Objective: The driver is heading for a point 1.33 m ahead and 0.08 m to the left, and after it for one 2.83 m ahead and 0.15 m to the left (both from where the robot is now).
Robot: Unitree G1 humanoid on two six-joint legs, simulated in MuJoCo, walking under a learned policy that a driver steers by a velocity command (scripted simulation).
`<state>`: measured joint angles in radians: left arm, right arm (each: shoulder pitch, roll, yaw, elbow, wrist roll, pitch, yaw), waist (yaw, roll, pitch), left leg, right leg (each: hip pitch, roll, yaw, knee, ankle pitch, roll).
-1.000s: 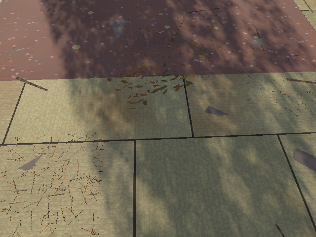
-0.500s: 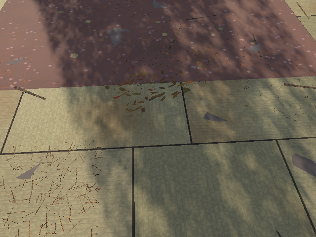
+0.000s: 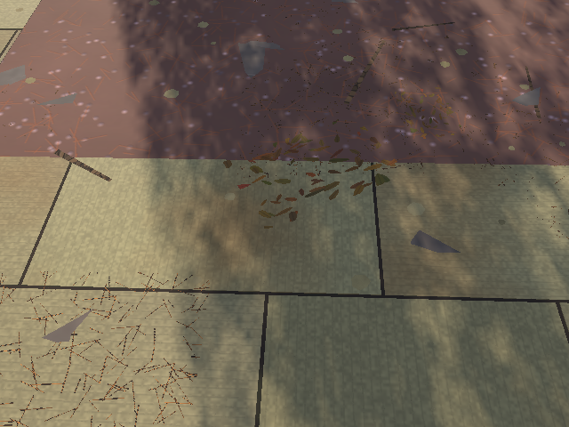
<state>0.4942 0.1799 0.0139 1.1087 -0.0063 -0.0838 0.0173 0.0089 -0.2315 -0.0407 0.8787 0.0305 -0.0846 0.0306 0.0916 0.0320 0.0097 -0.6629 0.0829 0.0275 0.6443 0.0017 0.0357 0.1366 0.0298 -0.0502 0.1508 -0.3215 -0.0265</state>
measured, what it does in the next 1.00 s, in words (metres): walks ahead: left foot, then right foot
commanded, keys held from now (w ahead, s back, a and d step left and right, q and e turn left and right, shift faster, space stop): w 1.00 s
